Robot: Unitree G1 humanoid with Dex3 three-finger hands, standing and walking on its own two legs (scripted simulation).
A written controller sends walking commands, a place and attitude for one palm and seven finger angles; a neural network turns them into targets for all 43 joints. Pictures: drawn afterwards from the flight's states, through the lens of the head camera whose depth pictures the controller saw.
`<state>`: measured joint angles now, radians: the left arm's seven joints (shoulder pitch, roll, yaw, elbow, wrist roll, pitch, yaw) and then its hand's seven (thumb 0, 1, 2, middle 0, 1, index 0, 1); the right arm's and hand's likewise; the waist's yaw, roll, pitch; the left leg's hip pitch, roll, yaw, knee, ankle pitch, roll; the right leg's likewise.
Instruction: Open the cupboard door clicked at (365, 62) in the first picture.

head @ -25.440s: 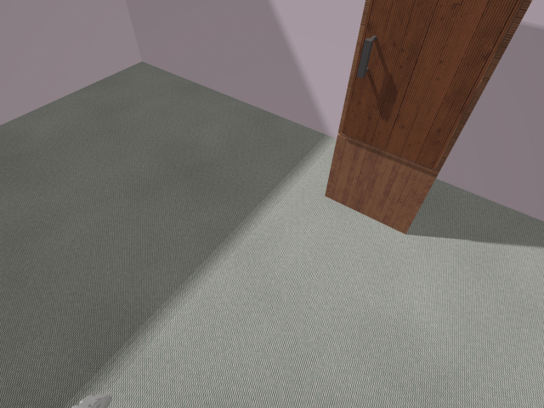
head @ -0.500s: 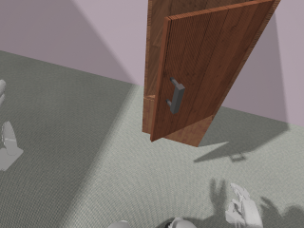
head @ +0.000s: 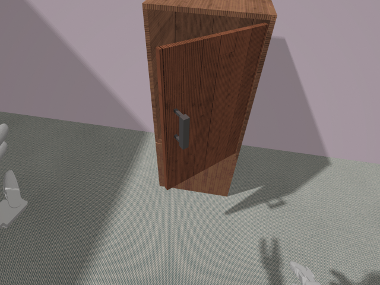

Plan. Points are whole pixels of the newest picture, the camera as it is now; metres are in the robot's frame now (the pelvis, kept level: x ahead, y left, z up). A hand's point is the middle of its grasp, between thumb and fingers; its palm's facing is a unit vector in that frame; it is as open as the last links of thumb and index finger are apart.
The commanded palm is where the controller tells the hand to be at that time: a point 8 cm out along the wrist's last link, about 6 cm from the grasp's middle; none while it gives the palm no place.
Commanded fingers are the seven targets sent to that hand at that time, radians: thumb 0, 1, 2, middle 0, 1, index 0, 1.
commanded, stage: stop stepping back and stand still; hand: left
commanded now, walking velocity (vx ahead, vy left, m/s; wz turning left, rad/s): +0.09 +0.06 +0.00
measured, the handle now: (180, 128) +0.57 +0.05 +0.00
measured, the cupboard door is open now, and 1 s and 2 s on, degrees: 44 44 44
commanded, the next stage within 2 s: let the arm hang, fingers relaxed in 0.64 s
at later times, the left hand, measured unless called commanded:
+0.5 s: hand out of the picture +0.17 +0.29 +0.17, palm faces +0.43 -0.77 -0.47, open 7.4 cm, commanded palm +0.11 +0.32 +0.18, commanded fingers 0.00 0.90 0.90 -0.20 -0.30 -0.20 -0.30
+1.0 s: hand out of the picture +0.04 +0.22 -0.15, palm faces -0.05 -0.97 -0.23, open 7.4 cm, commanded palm none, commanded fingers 0.00 0.90 0.90 -0.20 -0.30 -0.20 -0.30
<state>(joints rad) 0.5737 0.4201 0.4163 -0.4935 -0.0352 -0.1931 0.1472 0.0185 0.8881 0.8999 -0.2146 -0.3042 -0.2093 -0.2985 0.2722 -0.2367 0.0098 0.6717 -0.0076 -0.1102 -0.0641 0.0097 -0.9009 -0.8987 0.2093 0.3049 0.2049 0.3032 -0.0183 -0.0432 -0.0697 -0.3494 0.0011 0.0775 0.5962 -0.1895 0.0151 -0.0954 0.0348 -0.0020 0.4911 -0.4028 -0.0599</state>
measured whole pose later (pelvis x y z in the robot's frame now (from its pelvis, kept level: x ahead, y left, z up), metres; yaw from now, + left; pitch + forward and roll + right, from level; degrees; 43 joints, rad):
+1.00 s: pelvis -0.05 +0.03 +0.00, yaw +1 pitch +0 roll +0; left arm 0.30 0.22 -0.01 0.74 0.03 0.05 -0.02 0.02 0.91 0.90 -0.20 -0.30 -0.19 -0.30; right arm 0.16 -0.29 0.00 0.91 -0.03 0.00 0.01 0.00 -0.91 -0.90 0.21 0.30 0.20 0.30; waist -0.04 0.01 0.02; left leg -0.37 -0.02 0.07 0.52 -0.15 0.05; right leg -0.18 0.02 -0.03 0.55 -0.37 -0.03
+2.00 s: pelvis -0.02 +0.00 +0.01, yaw +1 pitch -2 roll +1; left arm 0.31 0.13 0.00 1.15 0.01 0.00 0.04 0.01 0.92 0.90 -0.20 -0.30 -0.20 -0.30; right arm 0.26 -0.14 0.00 1.17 -0.02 0.02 -0.04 0.00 -0.91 -0.90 0.20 0.30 0.20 0.30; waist -0.01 0.01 0.05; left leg -0.24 0.00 0.04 0.41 -0.14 0.01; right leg -0.02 0.05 -0.04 0.38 -0.33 -0.06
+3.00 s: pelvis -0.04 +0.00 +0.00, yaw -13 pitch +1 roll +1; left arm 0.20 0.21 0.09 0.98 0.03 0.06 -0.02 0.01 0.91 0.90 -0.20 -0.30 -0.19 -0.30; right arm 0.17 -0.22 -0.06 1.00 -0.04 0.03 -0.04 0.00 -0.91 -0.90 0.21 0.30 0.20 0.30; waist 0.02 0.04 0.12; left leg -0.32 0.13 0.26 0.56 -0.22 0.00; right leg -0.33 -0.01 -0.03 0.79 -0.47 -0.02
